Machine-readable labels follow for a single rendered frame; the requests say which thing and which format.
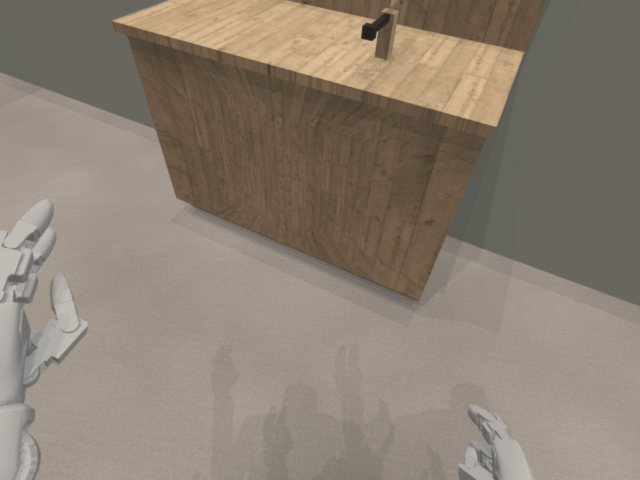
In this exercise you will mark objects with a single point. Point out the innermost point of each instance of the right robot hand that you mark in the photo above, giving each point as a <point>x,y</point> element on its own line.
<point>504,461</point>

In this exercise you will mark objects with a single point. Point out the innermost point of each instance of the robot left forearm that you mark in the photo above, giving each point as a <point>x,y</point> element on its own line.
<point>20,455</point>

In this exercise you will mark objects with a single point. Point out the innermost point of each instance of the counter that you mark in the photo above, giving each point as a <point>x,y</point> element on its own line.
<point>276,116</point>

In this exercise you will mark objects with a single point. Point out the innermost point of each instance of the left robot hand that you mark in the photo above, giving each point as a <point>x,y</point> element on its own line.
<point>22,253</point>

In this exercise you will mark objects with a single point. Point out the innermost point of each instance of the tap lever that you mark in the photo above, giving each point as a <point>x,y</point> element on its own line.
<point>369,30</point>

